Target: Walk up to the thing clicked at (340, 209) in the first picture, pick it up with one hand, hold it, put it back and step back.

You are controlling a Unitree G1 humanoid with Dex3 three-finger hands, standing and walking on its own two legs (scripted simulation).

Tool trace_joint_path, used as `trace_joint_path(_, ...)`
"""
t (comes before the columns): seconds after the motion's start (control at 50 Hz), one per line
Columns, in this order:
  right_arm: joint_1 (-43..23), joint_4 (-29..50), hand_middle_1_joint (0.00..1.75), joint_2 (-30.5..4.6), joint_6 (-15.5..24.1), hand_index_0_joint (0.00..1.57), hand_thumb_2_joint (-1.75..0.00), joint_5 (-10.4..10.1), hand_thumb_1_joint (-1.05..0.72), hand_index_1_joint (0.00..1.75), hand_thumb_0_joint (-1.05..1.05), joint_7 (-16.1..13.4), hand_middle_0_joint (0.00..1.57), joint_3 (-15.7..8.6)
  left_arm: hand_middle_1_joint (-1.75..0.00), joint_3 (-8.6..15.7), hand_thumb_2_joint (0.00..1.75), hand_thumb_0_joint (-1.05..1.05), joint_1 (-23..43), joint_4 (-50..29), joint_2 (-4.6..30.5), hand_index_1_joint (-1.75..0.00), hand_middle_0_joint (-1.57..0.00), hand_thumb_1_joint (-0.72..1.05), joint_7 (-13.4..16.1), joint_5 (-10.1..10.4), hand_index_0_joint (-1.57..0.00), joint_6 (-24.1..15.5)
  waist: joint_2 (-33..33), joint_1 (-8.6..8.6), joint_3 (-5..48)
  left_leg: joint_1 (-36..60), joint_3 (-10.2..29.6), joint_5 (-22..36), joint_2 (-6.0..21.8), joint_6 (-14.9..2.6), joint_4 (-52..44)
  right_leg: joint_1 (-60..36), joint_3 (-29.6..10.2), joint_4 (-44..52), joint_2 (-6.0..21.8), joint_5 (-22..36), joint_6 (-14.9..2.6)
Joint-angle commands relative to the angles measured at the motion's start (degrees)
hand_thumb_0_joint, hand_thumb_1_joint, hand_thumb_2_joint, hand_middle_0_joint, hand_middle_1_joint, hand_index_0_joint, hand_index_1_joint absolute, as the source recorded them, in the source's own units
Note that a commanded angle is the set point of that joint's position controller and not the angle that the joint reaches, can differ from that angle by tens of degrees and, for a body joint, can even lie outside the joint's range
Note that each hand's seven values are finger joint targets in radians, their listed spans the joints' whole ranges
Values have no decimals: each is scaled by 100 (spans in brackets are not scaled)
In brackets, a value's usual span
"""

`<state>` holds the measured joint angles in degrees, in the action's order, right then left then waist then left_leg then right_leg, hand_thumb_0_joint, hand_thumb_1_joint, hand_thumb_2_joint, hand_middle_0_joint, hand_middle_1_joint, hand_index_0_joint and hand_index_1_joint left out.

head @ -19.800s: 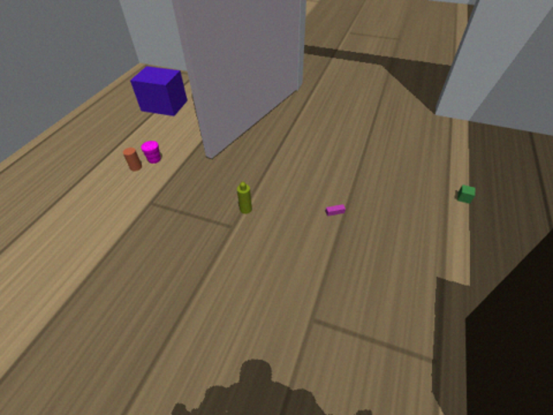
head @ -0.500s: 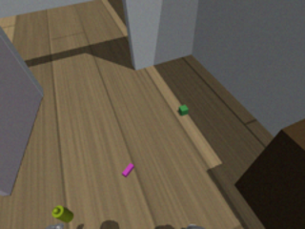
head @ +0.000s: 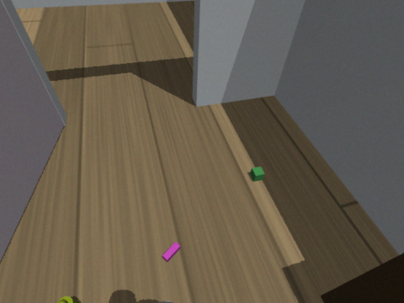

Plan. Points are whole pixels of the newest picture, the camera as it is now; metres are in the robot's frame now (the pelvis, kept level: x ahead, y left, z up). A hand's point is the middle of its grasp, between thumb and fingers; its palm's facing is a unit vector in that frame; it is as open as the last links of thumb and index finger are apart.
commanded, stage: walk up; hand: left
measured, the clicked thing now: (171, 251) +0.47 +0.17 -0.74
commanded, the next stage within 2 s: stand in 1.52 s
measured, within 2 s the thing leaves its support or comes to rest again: neither
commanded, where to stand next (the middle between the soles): +0.13 -0.03 m, yaw -1 degrees
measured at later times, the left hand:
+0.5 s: hand out of the picture +0.10 +0.25 -0.14, palm faces -0.06 -0.92 -0.38, open 7.4 cm
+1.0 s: hand (107, 302) +0.15 +0.22 -0.13, palm faces -0.04 -0.95 -0.30, open 7.4 cm
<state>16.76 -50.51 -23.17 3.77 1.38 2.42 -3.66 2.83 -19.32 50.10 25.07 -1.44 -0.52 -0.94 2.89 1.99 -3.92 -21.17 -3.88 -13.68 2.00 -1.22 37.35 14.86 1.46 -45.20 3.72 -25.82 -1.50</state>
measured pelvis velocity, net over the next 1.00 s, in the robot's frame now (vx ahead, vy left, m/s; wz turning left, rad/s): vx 0.05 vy -0.02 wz -0.02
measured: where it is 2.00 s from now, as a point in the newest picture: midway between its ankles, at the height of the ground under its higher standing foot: outside the picture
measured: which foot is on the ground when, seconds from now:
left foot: down 0.00-1.00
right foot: up 0.00-0.36, down 0.38-1.00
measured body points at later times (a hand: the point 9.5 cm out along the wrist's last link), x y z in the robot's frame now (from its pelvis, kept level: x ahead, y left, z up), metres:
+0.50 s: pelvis +0.03 -0.02 +0.00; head +0.05 -0.03 +0.45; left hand +0.11 +0.29 -0.11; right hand +0.11 -0.32 -0.12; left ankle +0.07 +0.11 -0.72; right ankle +0.06 -0.15 -0.72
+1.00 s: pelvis +0.05 -0.02 +0.02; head +0.05 -0.01 +0.47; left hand +0.15 +0.27 -0.11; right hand +0.11 -0.33 -0.10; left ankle +0.07 +0.11 -0.72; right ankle +0.06 -0.15 -0.72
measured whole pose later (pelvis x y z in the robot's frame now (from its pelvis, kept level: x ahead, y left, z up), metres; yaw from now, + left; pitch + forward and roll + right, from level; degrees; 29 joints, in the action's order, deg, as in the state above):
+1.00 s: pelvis +0.05 -0.02 +0.02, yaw -1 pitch -2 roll +0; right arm 7.2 -65.3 -21.3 2.1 0.4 0.6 0.2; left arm 0.2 -4.2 64.8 20.1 -1.1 0.0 0.3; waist 1.2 -0.5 -2.6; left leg -9.2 -3.2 -10.5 2.3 0.7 22.2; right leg 8.7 1.5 -21.4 1.4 -10.4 0.8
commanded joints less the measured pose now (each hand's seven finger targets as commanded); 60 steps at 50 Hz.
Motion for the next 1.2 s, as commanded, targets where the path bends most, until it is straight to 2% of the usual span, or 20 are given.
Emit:
trace_joint_path(0.0,512,379,30,-1745,146,20,-90,-110,-90,30,0,-216,20,-460,-30,218,90,0,-87,-347,1169,-30,-20,90,157,-15,-20,-106,-1048,-363,139,1561,3077,470,1981,-1277,-1957,1963,-531,-1730,-104,-478,-130)
trace_joint_path(0.04,479,408,30,-1463,200,20,-90,-93,-90,30,0,-284,20,-331,-30,236,90,0,-123,-224,1006,-30,-20,90,142,54,-20,-90,-1069,-265,250,1692,1901,2567,1525,-881,-1580,1709,-770,-1534,-36,-59,-117)
trace_joint_path(0.06,516,377,30,-1436,219,20,-90,-137,-90,30,0,-299,20,-312,-30,221,90,0,-175,-189,936,-30,-20,90,126,77,-20,-67,-1124,-217,310,1660,1550,3099,1380,-697,-1471,1531,-780,-1357,-27,151,-96)
trace_joint_path(0.1,288,417,30,-1385,198,20,-90,-147,-90,30,0,-339,20,-277,-30,198,90,0,-159,-107,852,-30,-20,90,114,79,-20,7,-1276,-190,373,1399,1158,3307,1256,-744,-1445,1279,-562,-1349,-104,494,-34)
trace_joint_path(0.18,-123,539,30,-1285,133,20,-90,-102,-90,30,0,-383,20,-195,-30,168,90,0,20,35,750,-30,-20,90,122,73,-20,97,-1210,-135,264,865,828,2324,1181,-848,-1561,930,-486,-635,-93,681,83)
trace_joint_path(0.3,-503,457,30,-1386,-56,20,-90,-81,-90,30,0,-332,20,-194,-30,163,90,0,274,304,697,-30,-20,90,147,35,-20,41,-1234,-150,402,261,940,1336,1320,-976,-1073,-123,-28,695,-175,829,86)
trace_joint_path(0.34,-636,414,30,-1112,-131,20,-90,-156,-90,30,0,-308,20,-63,-30,180,90,0,156,448,724,-30,-20,90,174,-19,-20,-60,-738,47,534,32,777,851,1056,-609,-481,-762,-165,1728,-198,1317,-63)
trace_joint_path(0.36,-526,380,30,-908,-150,20,-90,-179,-90,30,0,-306,20,3,-30,216,90,0,281,411,932,-30,-20,90,193,-72,-20,-115,-85,-37,581,-165,592,307,794,-345,-115,-903,-878,2078,274,1685,-204)
trace_joint_path(0.38,-353,335,30,-659,-165,20,-90,-207,-90,30,0,-298,20,78,-30,251,90,0,587,308,1186,-30,-20,90,207,-113,-20,-184,711,-255,467,-311,344,-515,314,-55,320,-611,-2154,2552,1106,1736,-525)
trace_joint_path(0.4,-485,197,30,-850,-204,20,-90,-200,-90,30,0,-338,20,24,-30,241,90,0,1083,244,1389,-30,-20,90,193,-38,-20,-154,768,-260,306,149,257,-1422,-23,1,414,176,-2370,2654,1518,1417,-1086)
trace_joint_path(0.42,-320,-24,30,-949,-195,20,-90,-174,-90,30,0,-344,20,-15,-30,204,90,0,1393,180,1336,-30,-20,90,167,-41,-20,-129,794,-350,227,733,326,-1286,76,11,318,667,-2237,2499,1443,1303,-1084)
trace_joint_path(0.46,-498,-201,30,-1073,-111,20,-90,-207,-90,30,0,-290,20,-22,-30,77,90,0,1390,218,940,-30,-20,90,153,-4,-20,-109,439,-395,289,1246,439,-256,243,-66,-701,736,-1152,2239,757,1530,-431)
trace_joint_path(0.5,-628,-312,30,-1056,-72,20,-90,-173,-90,30,0,-279,20,-4,-30,52,90,0,1440,332,804,-30,-20,90,146,24,-20,-113,524,-317,581,1196,678,435,447,-142,-997,238,-826,2004,431,1776,-162)
trace_joint_path(0.54,-839,-363,30,-1053,-58,20,-90,-139,-90,30,0,-265,20,72,-30,52,90,0,1357,428,837,-30,-20,90,118,31,-20,-99,526,-187,642,1145,696,102,460,-174,-1077,134,-918,2263,444,1198,-151)
trace_joint_path(0.58,-930,-538,30,-1027,-93,20,-90,-114,-90,30,0,-241,20,95,-30,38,90,0,1536,517,811,-30,-20,90,115,25,-20,-61,327,-201,234,927,667,-482,380,-105,-1330,296,-1001,2597,466,243,-147)
trace_joint_path(0.62,-928,-685,30,-1035,-82,20,-90,-91,-90,30,0,-231,20,113,-30,31,90,0,1650,600,796,-30,-20,90,114,34,-20,-47,69,-199,184,898,738,-446,423,-77,-1586,185,-958,2591,418,197,-155)
trace_joint_path(0.7,-1119,-872,30,-1059,-33,20,-90,-68,-90,30,0,-236,20,148,-30,8,90,0,1629,781,738,-30,-20,90,96,43,-20,-46,-305,-122,211,711,882,-404,547,-76,-1945,-272,-760,2623,329,796,-131)
trace_joint_path(0.86,-1214,-1094,30,-1013,-13,20,-90,-83,-90,30,0,-271,20,179,-30,-31,90,0,1781,1036,690,-30,-20,90,90,48,-20,-53,-468,-169,571,1053,744,555,584,-26,-2000,-774,-597,2698,355,1894,-36)
trace_joint_path(1.0,-1300,-1186,30,-1018,-38,20,-90,-92,-90,30,0,-296,20,153,-30,-54,90,0,1802,1203,669,-30,-20,90,97,47,-20,-34,-393,-189,716,1357,695,974,628,-25,-2034,-876,-543,2771,394,2235,-2)
trace_joint_path(1.18,-1408,-1228,30,-988,-93,20,-90,-95,-90,30,0,-292,20,128,-30,-54,90,0,1811,1338,628,-30,-20,90,111,28,-20,-35,-240,-228,501,1422,711,794,604,-5,-2138,-730,-502,2965,370,2017,52)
